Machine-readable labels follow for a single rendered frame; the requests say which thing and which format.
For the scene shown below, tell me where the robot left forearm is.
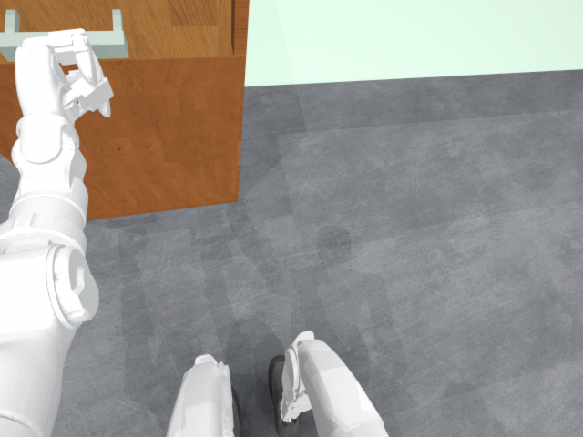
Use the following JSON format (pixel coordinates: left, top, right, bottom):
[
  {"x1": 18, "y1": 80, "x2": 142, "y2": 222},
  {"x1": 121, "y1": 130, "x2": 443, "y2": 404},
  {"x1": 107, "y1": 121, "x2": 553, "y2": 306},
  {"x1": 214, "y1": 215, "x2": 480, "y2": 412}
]
[{"x1": 0, "y1": 113, "x2": 88, "y2": 258}]

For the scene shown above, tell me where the left robot thigh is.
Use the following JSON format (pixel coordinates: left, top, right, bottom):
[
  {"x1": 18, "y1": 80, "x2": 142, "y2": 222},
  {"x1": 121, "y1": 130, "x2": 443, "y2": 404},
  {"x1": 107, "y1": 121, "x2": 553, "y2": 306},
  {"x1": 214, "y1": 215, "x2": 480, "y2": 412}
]
[{"x1": 166, "y1": 361, "x2": 232, "y2": 437}]

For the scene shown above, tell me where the cabinet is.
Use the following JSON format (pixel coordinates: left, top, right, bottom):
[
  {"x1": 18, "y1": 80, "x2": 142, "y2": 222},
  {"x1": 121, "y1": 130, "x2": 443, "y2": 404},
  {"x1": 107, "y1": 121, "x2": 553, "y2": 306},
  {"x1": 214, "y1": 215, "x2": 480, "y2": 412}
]
[{"x1": 0, "y1": 0, "x2": 250, "y2": 221}]

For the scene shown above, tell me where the handle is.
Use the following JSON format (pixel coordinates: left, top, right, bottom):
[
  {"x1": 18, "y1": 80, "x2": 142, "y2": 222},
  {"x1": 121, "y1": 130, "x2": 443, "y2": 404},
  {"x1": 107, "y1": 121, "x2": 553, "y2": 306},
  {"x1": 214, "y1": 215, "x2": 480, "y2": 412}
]
[{"x1": 0, "y1": 9, "x2": 129, "y2": 62}]

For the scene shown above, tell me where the drawer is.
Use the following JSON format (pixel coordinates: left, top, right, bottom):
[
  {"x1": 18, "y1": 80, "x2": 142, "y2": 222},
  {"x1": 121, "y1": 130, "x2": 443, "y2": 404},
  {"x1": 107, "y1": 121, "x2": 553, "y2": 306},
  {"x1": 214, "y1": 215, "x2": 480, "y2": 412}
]
[{"x1": 0, "y1": 0, "x2": 231, "y2": 64}]

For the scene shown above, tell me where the robot left hand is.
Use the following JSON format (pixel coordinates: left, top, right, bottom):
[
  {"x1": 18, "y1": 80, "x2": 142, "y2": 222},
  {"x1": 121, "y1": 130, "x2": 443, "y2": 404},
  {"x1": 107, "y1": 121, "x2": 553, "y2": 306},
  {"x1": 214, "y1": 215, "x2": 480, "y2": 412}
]
[{"x1": 15, "y1": 28, "x2": 114, "y2": 127}]

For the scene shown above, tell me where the robot left upper arm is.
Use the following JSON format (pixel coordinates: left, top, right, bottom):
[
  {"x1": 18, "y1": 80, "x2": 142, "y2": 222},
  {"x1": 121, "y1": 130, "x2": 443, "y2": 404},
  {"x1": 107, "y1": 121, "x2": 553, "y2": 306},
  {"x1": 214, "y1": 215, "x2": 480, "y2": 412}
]
[{"x1": 0, "y1": 244, "x2": 99, "y2": 437}]

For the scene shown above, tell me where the left robot shin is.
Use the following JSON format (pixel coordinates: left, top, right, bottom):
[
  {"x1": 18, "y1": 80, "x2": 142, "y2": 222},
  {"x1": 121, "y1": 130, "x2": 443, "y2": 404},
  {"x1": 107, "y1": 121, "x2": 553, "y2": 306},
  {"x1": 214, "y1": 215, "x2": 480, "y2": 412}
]
[{"x1": 182, "y1": 354, "x2": 235, "y2": 437}]

